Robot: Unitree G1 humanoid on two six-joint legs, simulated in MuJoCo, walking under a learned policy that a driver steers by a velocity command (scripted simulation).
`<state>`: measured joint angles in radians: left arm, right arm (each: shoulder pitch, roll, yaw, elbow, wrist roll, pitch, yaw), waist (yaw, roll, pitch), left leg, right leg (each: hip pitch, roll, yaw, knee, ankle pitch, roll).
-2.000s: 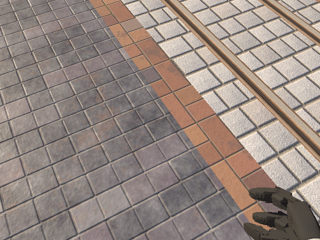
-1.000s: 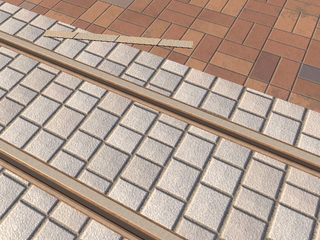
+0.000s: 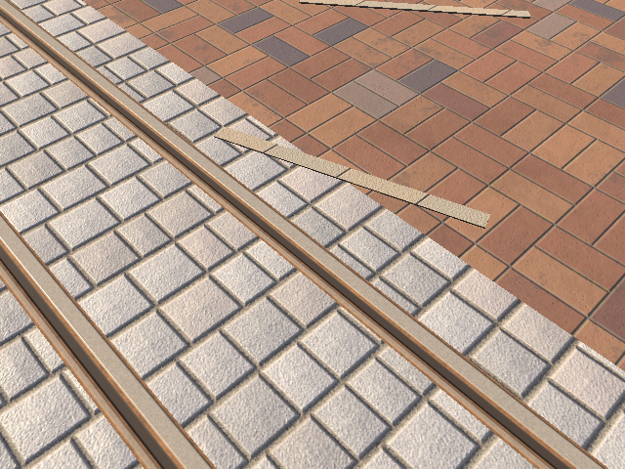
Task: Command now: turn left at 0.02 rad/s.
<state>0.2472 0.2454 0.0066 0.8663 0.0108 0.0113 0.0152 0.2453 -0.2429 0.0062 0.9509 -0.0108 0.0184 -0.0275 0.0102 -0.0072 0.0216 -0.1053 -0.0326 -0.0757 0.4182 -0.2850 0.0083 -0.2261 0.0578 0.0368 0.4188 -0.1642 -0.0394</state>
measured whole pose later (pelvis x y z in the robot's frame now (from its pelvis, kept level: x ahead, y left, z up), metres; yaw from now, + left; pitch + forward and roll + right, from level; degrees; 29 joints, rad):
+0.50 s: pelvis +0.00 +0.01 +0.00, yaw +0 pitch -2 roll +0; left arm 0.26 0.20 0.00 1.10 0.01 0.01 0.03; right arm 0.29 -0.19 0.02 1.11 -0.01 0.00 -0.04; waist 0.01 0.00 0.03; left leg -0.09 -0.04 -0.07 0.39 -0.27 0.03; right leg -0.21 0.04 0.05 0.39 -0.15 -0.02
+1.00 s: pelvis +0.01 +0.02 +0.00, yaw +0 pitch -1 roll +0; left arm 0.27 0.16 0.00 1.16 0.01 0.01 0.04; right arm 0.32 -0.15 0.02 1.14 -0.01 -0.01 -0.05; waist 0.01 0.00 0.03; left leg -0.08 -0.05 -0.06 0.40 -0.29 0.04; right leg -0.21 0.04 0.05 0.41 -0.18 -0.01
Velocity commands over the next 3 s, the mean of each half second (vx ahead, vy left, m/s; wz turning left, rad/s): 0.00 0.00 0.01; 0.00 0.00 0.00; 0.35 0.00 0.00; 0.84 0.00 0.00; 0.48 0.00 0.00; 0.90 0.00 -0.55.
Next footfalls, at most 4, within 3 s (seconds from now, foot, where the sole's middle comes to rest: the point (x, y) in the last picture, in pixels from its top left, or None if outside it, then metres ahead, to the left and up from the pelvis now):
1.46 right None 0.17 -0.13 -0.78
1.92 left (317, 422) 0.64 0.02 -0.78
2.42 right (387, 334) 0.87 -0.15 -0.78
2.90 left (321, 208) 1.32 0.01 -0.78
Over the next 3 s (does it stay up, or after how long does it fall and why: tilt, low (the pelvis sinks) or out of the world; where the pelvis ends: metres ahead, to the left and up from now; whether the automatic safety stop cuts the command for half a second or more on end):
stays up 1.17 -0.08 -0.02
